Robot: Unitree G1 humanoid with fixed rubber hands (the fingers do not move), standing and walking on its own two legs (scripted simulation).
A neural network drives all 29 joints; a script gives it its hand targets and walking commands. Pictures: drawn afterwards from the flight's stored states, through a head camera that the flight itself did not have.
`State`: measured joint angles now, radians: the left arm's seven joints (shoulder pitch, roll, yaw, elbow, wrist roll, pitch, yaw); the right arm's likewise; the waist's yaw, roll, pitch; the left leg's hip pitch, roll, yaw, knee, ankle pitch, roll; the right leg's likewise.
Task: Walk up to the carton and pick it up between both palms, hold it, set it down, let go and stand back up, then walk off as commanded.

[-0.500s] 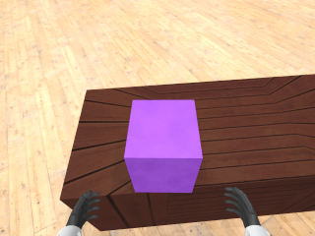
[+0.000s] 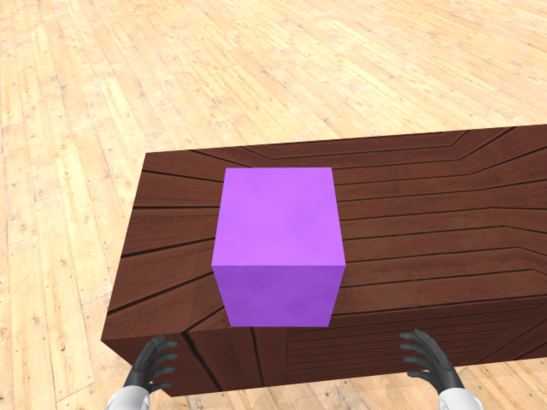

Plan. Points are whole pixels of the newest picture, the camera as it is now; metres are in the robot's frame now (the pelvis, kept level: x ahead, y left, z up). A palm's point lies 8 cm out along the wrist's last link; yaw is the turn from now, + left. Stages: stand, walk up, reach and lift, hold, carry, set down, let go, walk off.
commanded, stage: let go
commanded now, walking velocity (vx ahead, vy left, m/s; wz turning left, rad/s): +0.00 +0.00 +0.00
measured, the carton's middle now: (278, 250) +0.41 +0.03 -0.09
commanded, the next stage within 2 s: stand in 0.40 s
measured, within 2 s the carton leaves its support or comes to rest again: neither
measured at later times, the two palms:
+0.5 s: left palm (127, 388) +0.16 +0.25 -0.07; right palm (462, 402) +0.15 -0.24 -0.08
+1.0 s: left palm out of the picture +0.06 +0.34 -0.10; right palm out of the picture +0.07 -0.25 -0.09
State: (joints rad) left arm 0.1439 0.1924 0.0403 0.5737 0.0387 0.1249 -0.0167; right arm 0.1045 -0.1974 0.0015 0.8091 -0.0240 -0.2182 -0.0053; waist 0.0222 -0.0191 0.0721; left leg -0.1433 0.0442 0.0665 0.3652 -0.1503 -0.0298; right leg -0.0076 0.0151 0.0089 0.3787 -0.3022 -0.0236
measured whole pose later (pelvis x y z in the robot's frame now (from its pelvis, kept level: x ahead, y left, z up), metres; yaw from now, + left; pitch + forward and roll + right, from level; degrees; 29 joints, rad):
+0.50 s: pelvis +0.00 +0.01 +0.00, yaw +0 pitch -3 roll +0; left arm 0.18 0.23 0.03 0.55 0.01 0.06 -0.01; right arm 0.16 -0.25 -0.01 0.74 -0.04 -0.12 -0.01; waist 0.01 -0.01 0.03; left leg -0.20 0.05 0.07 0.43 -0.17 -0.02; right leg -0.04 0.02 0.01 0.39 -0.30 -0.01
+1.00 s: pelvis -0.04 +0.04 -0.01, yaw +1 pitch -3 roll -1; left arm 0.29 0.38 0.00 0.71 0.01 -0.02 -0.01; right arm 0.23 -0.37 -0.01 0.79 -0.02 -0.02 0.01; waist 0.00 0.00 0.03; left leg -0.26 0.02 0.07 0.47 -0.15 0.04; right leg -0.10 -0.01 0.01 0.43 -0.28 0.03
